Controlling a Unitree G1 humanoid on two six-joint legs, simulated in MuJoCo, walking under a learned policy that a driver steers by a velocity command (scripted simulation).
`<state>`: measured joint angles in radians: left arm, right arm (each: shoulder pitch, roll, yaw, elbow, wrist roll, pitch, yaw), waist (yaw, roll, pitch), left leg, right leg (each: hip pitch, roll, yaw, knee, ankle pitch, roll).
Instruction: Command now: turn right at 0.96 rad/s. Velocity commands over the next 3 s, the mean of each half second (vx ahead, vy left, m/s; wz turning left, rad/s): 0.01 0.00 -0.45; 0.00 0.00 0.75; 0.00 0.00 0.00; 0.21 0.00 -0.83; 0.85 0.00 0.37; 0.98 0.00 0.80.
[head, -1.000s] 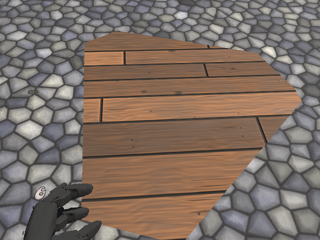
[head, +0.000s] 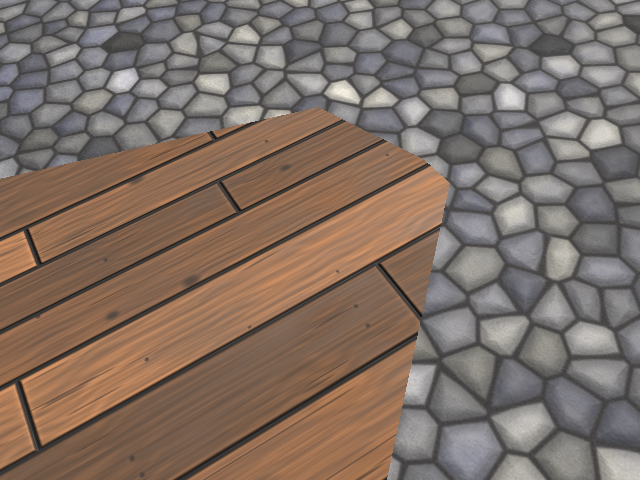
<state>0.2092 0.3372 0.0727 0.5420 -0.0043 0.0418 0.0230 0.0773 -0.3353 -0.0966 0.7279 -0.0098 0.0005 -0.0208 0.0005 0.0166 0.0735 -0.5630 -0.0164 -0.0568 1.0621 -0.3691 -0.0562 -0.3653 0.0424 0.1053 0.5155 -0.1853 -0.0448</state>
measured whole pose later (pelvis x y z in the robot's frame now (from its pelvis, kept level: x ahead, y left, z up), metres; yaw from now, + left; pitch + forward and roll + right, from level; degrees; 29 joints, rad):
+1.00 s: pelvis +0.03 +0.04 -0.01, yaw +16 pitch +2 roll -1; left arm 0.16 0.31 0.09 0.69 -0.02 0.00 0.00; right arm 0.12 -0.31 -0.08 0.56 0.03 0.09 0.04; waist 0.02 -0.01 0.09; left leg -0.41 0.06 0.06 0.69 -0.30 -0.04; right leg -0.14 -0.08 -0.21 0.50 -0.38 0.03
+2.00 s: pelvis +0.14 +0.04 +0.01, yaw -15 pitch +3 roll +2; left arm 0.29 0.33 0.05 0.62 -0.03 -0.01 0.02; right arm 0.09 -0.34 -0.09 0.70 0.03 -0.10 0.03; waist 0.03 0.02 0.00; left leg -0.42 -0.04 -0.10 0.58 -0.21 -0.07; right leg -0.16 0.08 0.29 0.44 -0.31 -0.05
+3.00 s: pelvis +0.86 +0.12 -0.05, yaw +26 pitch -1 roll -2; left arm 0.35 0.31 0.04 0.80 -0.04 -0.09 -0.01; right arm 0.10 -0.32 -0.04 0.61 0.02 -0.03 0.04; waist 0.04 -0.01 0.10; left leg -0.59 -0.03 0.09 0.83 -0.23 0.14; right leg 0.00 -0.08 -0.01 1.15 -0.43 -0.01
